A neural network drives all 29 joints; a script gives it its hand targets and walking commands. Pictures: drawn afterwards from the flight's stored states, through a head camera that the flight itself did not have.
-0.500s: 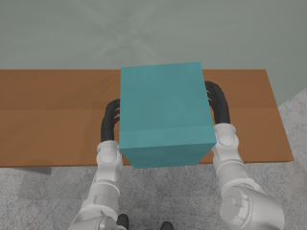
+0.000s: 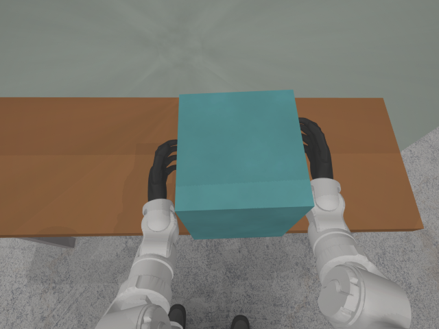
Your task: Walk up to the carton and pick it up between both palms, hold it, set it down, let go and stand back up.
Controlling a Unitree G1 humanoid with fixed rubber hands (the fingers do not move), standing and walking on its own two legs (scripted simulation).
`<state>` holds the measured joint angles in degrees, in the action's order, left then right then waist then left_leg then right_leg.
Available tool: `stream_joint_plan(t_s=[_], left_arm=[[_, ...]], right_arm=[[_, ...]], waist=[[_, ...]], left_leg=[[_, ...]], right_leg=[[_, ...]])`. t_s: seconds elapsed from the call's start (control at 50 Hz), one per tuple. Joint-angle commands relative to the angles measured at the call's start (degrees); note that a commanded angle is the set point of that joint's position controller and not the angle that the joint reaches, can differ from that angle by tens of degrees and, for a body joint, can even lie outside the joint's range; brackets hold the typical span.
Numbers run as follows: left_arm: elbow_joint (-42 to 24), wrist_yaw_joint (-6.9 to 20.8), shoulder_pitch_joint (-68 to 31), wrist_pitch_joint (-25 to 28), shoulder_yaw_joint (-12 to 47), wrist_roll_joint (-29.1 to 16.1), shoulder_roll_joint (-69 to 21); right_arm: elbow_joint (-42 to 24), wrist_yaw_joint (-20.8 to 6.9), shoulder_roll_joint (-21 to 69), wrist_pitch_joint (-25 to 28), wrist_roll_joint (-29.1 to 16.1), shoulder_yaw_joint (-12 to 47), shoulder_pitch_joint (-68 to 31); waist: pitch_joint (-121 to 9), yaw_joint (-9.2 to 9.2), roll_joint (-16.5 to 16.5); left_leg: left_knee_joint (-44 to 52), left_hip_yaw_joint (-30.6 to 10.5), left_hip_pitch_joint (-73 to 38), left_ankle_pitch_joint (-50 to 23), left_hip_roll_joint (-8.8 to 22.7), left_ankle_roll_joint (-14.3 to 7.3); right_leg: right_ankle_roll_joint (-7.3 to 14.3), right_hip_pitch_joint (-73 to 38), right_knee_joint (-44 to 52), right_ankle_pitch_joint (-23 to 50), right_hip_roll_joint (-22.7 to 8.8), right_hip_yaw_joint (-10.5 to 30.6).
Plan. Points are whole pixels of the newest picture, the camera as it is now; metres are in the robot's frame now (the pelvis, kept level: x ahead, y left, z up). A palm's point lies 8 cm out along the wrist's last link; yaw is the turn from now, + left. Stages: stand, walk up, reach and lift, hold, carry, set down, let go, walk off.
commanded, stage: set down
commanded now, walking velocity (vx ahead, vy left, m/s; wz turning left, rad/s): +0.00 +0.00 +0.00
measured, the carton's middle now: (237, 174) +0.41 -0.01 -0.08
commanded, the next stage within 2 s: none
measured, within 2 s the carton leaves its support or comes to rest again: neither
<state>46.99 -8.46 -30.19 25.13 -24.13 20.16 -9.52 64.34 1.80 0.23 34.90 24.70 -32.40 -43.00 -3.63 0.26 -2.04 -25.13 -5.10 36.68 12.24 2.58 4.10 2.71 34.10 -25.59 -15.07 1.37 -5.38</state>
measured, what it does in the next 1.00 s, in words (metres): stands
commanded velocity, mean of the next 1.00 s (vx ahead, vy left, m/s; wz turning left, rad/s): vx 0.00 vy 0.00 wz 0.00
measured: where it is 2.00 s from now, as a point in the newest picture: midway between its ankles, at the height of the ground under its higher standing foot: outside the picture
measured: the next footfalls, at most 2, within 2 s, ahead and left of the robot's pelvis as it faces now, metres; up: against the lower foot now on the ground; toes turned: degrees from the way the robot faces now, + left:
none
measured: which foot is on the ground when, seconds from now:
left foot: down 0.00-1.00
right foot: down 0.00-1.00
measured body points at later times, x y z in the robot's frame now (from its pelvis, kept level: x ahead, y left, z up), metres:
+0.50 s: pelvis -0.01 +0.00 +0.00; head +0.16 +0.02 +0.41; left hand +0.39 +0.13 -0.05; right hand +0.41 -0.16 -0.04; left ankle -0.03 +0.17 -0.73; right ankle -0.06 -0.08 -0.73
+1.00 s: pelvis -0.02 +0.00 -0.01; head +0.16 +0.01 +0.41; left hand +0.39 +0.14 -0.07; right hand +0.41 -0.16 -0.04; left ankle -0.03 +0.17 -0.73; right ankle -0.06 -0.08 -0.73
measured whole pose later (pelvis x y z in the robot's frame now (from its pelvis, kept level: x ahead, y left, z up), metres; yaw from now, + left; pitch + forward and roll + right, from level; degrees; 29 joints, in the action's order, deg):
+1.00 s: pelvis -0.02 +0.00 -0.01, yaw -1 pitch +31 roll -1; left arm 64.1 -10.0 -41.1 30.2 -23.6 13.4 -3.5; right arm 77.4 4.7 -8.4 40.4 -2.5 -5.7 -46.7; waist -8.6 -1.0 -1.4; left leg -25.1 -5.1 46.5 9.4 3.6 4.5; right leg 2.7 44.2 -25.6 -11.4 2.3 -5.4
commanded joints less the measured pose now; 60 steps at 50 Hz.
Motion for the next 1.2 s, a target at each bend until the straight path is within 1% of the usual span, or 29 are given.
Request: stream_joint_plan(t_s=[0.0,0.18,0.32,0.38,0.52,0.56,0.62,0.68,0.74,0.8,0.86,0.94,0.98,1.06,1.12,1.18], left_arm=[[3.0,1.8,-25.3,3.0,8.1,4.0,-17.7],[3.8,0.4,-24.7,3.5,6.2,2.7,-12.3],[4.8,-1.1,-25.3,4.1,5.7,0.5,-6.9],[5.2,-2.1,-25.4,4.4,5.9,-1.4,-3.1],[8.7,-3.7,-28.4,4.2,7.6,-6.9,5.6],[10.4,-3.7,-29.1,4.0,7.6,-8.0,6.9],[13.6,-3.0,-29.6,4.1,7.3,-9.5,8.6],[16.4,-2.0,-29.5,4.6,6.8,-10.4,10.0],[17.7,-1.1,-28.6,5.5,6.0,-10.2,10.8],[17.2,-0.4,-26.7,6.5,5.4,-9.6,10.8],[15.8,0.0,-23.6,7.1,5.4,-8.6,9.8],[13.8,0.1,-19.9,7.4,6.2,-7.7,8.1],[12.3,0.1,-18.1,7.5,7.0,-7.6,7.3],[7.3,-0.3,-13.9,7.6,8.7,-8.2,6.0],[3.3,-0.8,-12.9,8.2,9.6,-9.0,5.8],[0.6,-1.0,-10.6,8.8,10.8,-9.9,5.6]], right_arm=[[11.3,-2.5,17.2,-0.9,1.0,12.6,-19.5],[10.2,-1.5,11.1,-0.4,-2.4,12.5,-21.4],[9.6,-0.6,4.3,0.2,-6.9,13.6,-22.8],[9.2,0.1,-0.7,0.5,-10.2,14.9,-23.4],[8.8,1.2,-12.7,1.4,-21.0,21.4,-26.9],[9.3,1.4,-14.6,1.6,-23.5,23.2,-27.5],[10.2,1.8,-16.0,2.1,-26.1,25.8,-28.1],[11.7,2.2,-16.6,3.1,-27.6,27.7,-27.6],[13.5,2.6,-16.3,4.4,-28.3,29.0,-25.7],[14.8,2.9,-15.9,5.9,-28.5,30.0,-22.8],[15.0,3.2,-15.8,7.7,-28.7,30.9,-19.5],[15.1,3.3,-16.2,9.1,-29.0,31.5,-16.1],[15.3,3.1,-16.8,9.4,-29.1,31.4,-14.4],[16.1,2.6,-18.5,9.9,-29.1,30.7,-9.8],[16.3,2.1,-19.6,9.8,-29.7,30.1,-8.1],[14.9,1.6,-20.0,9.9,-31.0,30.6,-6.5]], waist=[[-39.6,-2.15,1.4],[-41.1,-2.75,1.4],[-44.0,-3.61,2.1],[-46.3,-4.14,2.9],[-53.2,-5.86,4.8],[-53.4,-6.12,4.9],[-52.4,-6.0,3.7],[-51.4,-5.36,2.9],[-50.9,-4.94,2.9],[-51.5,-4.59,3.4],[-52.6,-4.35,4.1],[-54.0,-3.93,4.9],[-54.1,-3.58,5.4],[-53.6,-2.78,7.1],[-54.8,-2.67,8.1],[-55.5,-2.69,8.3]], left_leg=[[0.7,11.0,6.0,-22.7,-2.7,-3.6],[0.0,11.1,7.6,-23.4,-3.0,-3.7],[-1.9,11.1,6.8,-25.1,-2.9,-3.1],[-3.2,11.0,5.3,-27.0,-2.7,-2.5],[-6.6,10.4,1.8,-33.4,-2.3,-0.3],[-7.0,10.4,1.5,-33.7,-2.3,0.1],[-6.1,10.7,5.1,-30.7,-2.8,-0.2],[-4.0,10.7,10.3,-27.7,-3.0,-0.8],[-2.1,10.5,14.0,-26.7,-3.1,-1.1],[-0.7,10.3,15.7,-27.2,-3.0,-1.2],[-0.1,10.1,15.7,-29.1,-2.9,-1.1],[0.0,9.8,13.1,-32.2,-2.6,-0.7],[-0.7,9.4,9.8,-35.0,-2.4,-0.3],[-3.6,8.3,0.0,-42.7,-1.8,0.5],[-5.6,7.9,-5.8,-45.5,-1.6,1.3],[-6.3,7.9,-7.1,-44.9,-2.0,1.8]], right_leg=[[-4.5,-31.0,-8.1,59.7,-3.6,4.0],[-4.6,-30.5,-8.2,60.2,-2.9,4.6],[-4.1,-27.8,-8.0,58.7,-1.7,4.9],[-3.7,-26.1,-8.1,58.0,-1.0,5.0],[-2.8,-22.2,-9.0,58.0,0.8,5.7],[-2.7,-21.4,-9.0,57.7,1.0,5.9],[-3.4,-23.2,-9.5,59.3,0.4,6.4],[-4.4,-26.6,-10.8,62.9,-0.5,7.0],[-5.2,-29.4,-11.7,66.2,-1.2,7.3],[-5.6,-31.7,-12.1,69.5,-1.8,7.5],[-5.7,-33.0,-12.2,72.1,-2.0,7.5],[-5.4,-32.7,-11.6,72.1,-1.6,7.0],[-5.0,-30.4,-11.0,70.2,-0.9,6.5],[-3.9,-21.3,-9.2,63.9,0.5,5.2],[-2.9,-16.5,-7.6,58.8,1.2,4.6],[-2.3,-16.8,-6.8,58.1,1.6,4.6]])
